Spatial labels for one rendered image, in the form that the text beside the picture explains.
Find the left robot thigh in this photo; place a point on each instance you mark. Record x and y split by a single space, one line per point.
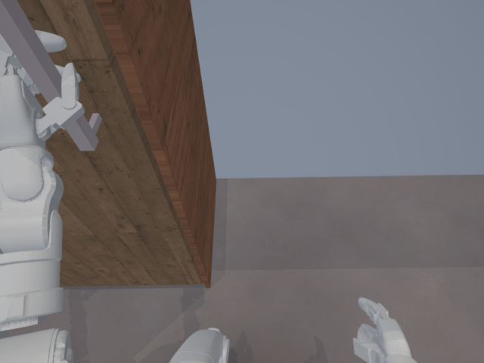
203 346

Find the right robot hand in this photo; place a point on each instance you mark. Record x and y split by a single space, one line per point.
374 345

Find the handle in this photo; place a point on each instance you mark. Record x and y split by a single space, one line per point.
20 36

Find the left robot upper arm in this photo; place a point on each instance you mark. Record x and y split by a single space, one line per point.
45 346

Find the left robot hand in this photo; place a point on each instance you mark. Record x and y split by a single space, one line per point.
19 106

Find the wardrobe door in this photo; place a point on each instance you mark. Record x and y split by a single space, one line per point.
120 227

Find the robot left forearm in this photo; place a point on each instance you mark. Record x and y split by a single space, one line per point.
31 231

